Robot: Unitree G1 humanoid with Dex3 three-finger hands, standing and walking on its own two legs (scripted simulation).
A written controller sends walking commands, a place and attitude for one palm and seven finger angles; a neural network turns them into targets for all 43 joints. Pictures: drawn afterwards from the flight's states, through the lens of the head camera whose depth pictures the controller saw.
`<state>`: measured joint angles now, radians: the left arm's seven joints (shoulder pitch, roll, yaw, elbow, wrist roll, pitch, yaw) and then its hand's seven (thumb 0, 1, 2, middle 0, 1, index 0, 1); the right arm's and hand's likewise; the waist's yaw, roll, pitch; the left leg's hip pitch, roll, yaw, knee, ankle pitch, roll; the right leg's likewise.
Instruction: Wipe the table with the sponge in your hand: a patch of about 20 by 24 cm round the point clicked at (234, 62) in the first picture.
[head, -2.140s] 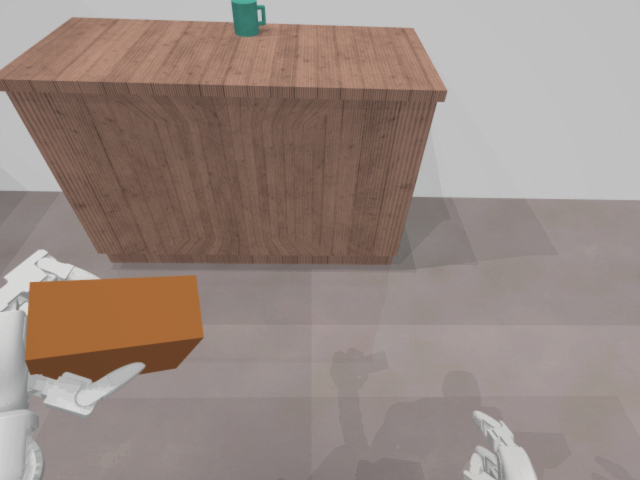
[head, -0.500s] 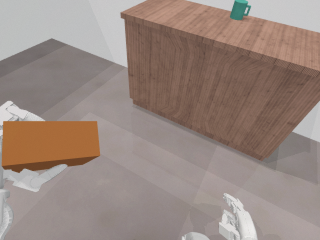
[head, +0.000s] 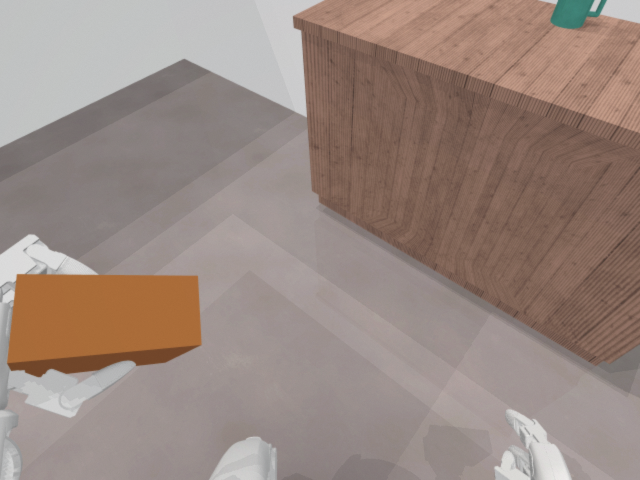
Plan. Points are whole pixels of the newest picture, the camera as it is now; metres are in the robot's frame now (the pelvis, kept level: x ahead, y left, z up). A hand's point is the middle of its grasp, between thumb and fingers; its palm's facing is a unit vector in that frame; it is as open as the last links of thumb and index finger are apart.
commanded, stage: walk to a spot facing it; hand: left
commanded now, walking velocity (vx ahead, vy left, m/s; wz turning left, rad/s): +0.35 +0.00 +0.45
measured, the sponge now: (133, 326) +0.23 +0.18 +0.15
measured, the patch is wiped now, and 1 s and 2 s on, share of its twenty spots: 0.00 0.00 0.00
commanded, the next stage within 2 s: none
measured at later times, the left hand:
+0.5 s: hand (47, 226) +0.30 +0.26 +0.21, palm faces +0.54 -0.71 -0.45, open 10.3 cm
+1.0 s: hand (80, 171) +0.40 +0.28 +0.19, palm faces +0.67 -0.54 -0.50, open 10.3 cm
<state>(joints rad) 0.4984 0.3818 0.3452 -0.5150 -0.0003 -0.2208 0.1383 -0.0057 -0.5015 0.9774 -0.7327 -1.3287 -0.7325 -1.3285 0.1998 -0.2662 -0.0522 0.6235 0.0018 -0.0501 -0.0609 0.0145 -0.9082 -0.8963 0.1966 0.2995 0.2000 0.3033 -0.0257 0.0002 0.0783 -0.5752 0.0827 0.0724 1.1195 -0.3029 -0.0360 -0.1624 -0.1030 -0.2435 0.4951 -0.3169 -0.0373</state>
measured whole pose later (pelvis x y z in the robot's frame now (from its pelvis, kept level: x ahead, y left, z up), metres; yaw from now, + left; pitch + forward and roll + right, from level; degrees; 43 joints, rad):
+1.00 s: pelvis +0.29 -0.01 -0.02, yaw +22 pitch +1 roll +2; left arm 0.55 0.43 0.47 -0.67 -0.04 -0.23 0.20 -0.01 -0.50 0.98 -0.73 -1.33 -0.73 -1.33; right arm 0.20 -0.27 -0.08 0.51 0.01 -0.03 -0.06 0.01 -0.91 -0.90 0.19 0.30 0.20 0.30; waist -0.01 -0.04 0.08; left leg -0.38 0.05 0.23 0.55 -0.19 0.00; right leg -0.22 -0.22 -0.28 0.77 -0.46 0.04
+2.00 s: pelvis +0.37 -0.09 +0.00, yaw +57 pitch +1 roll -3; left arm 0.55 0.40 0.37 -0.64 -0.04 -0.17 0.13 -0.01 -0.51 0.99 -0.72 -1.35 -0.71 -1.35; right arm 0.24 -0.12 0.03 0.59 0.01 -0.11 0.00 0.01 -0.90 -0.90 0.20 0.30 0.20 0.30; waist 0.00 0.02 0.05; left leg -0.32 0.04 -0.07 0.53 -0.23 -0.01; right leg -0.42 -0.03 -0.10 0.85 -0.43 0.10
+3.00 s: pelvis +0.38 -0.03 -0.01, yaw +82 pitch +0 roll -1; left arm 0.44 0.40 0.38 -0.49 -0.02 -0.21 0.15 -0.01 -0.51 1.00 -0.71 -1.36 -0.71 -1.35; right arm 0.22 -0.12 0.04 0.63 0.01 -0.10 -0.04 0.01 -0.90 -0.90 0.21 0.30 0.21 0.30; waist 0.06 0.05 0.01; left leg -0.20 0.09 0.05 0.59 -0.38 -0.03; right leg -0.33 -0.04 -0.18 0.56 -0.29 0.02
